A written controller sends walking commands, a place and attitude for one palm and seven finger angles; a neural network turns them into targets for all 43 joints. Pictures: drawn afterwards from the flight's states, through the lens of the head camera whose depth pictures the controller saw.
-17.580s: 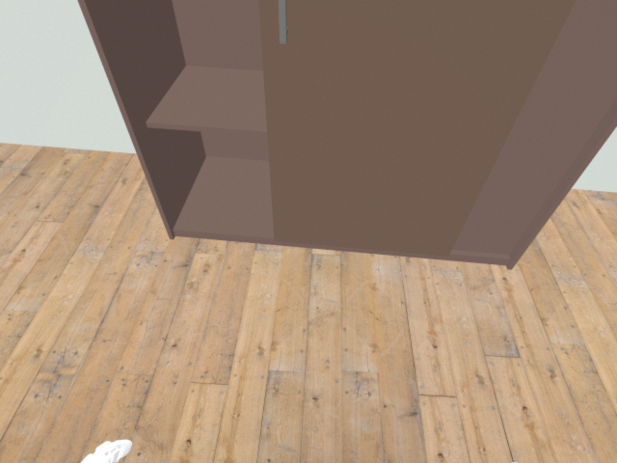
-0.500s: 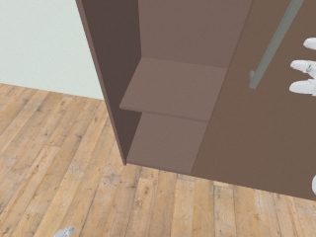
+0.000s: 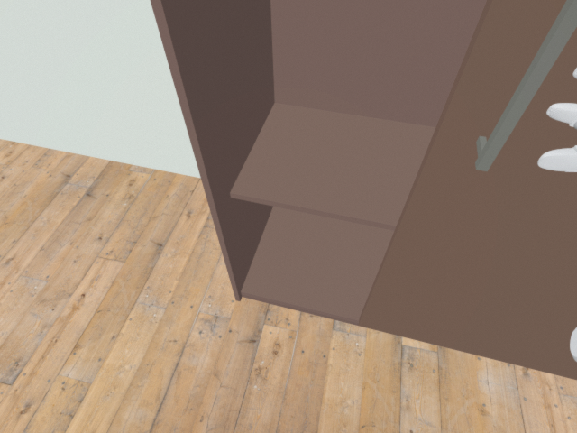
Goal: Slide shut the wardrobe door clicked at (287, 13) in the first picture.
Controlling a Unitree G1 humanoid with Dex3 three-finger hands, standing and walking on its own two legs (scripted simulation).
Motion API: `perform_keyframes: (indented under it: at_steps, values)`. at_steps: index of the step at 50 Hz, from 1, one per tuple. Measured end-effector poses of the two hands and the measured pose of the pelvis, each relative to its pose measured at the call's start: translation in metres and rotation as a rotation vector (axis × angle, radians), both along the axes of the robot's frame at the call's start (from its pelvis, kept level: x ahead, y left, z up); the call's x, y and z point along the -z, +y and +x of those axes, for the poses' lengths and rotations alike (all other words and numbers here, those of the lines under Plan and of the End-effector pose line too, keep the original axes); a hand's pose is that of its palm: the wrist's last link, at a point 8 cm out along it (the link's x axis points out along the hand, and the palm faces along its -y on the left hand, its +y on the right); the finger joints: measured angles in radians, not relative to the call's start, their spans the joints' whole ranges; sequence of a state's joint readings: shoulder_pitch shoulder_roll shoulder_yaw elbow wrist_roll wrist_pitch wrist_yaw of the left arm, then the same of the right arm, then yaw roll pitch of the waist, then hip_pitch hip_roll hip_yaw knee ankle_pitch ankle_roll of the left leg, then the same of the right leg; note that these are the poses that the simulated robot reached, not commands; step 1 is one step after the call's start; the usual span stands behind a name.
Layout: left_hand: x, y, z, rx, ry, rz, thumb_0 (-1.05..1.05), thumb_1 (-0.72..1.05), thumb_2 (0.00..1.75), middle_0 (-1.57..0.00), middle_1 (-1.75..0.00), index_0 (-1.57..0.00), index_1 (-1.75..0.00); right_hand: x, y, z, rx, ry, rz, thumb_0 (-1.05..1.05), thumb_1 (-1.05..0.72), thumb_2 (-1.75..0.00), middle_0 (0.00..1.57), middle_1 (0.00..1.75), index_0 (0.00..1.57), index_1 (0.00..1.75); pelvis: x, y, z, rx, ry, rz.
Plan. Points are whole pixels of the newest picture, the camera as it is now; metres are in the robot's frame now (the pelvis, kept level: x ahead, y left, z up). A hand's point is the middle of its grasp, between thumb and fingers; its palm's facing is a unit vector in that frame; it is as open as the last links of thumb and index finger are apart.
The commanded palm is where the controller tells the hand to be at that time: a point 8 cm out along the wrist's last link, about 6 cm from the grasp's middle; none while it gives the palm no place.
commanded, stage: move the hooked fingers beside the handle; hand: right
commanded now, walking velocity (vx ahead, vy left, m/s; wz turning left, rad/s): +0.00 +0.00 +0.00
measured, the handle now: (527, 75) +0.53 -0.20 +0.24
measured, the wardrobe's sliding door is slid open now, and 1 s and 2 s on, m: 0.44 0.44 0.44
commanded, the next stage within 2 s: feel for the door with the fingertips in 1.28 s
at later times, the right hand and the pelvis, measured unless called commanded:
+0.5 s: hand (570, 119) +0.47 -0.24 +0.23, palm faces +0.07 +1.00 +0.00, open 14.0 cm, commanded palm +0.45 -0.30 +0.21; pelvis -0.01 +0.01 +0.00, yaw -2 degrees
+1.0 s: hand out of the picture +0.47 -0.26 +0.22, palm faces +0.06 +1.00 -0.01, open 14.0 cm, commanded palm +0.45 -0.31 +0.21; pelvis +0.00 +0.00 +0.00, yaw -1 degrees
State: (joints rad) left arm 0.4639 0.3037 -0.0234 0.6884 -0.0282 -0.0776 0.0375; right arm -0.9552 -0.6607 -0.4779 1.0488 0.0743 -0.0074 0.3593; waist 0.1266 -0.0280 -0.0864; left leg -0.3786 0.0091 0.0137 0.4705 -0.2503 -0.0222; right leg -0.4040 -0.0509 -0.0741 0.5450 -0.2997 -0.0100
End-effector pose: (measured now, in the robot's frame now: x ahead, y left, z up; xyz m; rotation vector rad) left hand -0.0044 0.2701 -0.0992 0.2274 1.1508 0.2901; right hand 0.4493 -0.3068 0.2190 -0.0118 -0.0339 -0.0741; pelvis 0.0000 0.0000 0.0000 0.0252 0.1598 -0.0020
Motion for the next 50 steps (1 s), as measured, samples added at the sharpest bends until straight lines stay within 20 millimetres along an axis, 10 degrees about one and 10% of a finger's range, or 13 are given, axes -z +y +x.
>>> perform_keyframes:
  at_steps: [15,27,38,50]
  values:
    - [-0.003,0.006,0.067,0.109,-0.154,0.001,0.0,0.9,0.9,-0.21,-0.3,-0.2,-0.3,-0.001,-0.004,-0.02,0.04,0.064,-0.009,-0.01,0.5,-0.3,0.3,1.2,0.3,1.2,0.001,0.01,-0.007,0.036,-0.023,-0.002]
    - [0.002,0.014,0.029,0.059,-0.067,0.02,0.0,0.91,0.9,-0.21,-0.3,-0.2,-0.3,-0.007,0.016,0.002,-0.004,0.039,0.012,-0.01,0.5,-0.3,0.3,1.2,0.3,1.2,0.002,0.011,-0.007,0.03,0.0,-0.003]
    - [0.002,0.01,-0.021,-0.035,0.063,0.008,0.01,0.9,0.9,-0.21,-0.3,-0.2,-0.3,0.003,-0.008,0.003,0.038,0.037,-0.016,-0.01,0.49,-0.3,0.3,1.2,0.3,1.2,0.002,0.008,-0.004,-0.001,0.01,-0.004]
    - [0.0,0.005,0.011,0.023,0.007,0.027,0.01,0.9,0.9,-0.21,-0.3,-0.2,-0.3,0.002,-0.009,-0.003,-0.013,0.034,0.006,-0.01,0.5,-0.3,0.3,1.2,0.3,1.2,0.002,-0.001,-0.001,0.024,0.005,0.006]
